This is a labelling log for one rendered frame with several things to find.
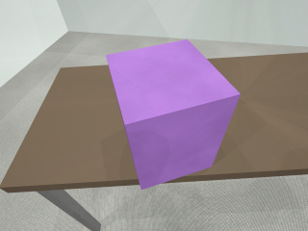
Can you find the table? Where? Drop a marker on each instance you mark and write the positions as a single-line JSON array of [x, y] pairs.
[[78, 140]]

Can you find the carton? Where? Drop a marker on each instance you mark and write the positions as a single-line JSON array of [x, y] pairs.
[[175, 107]]

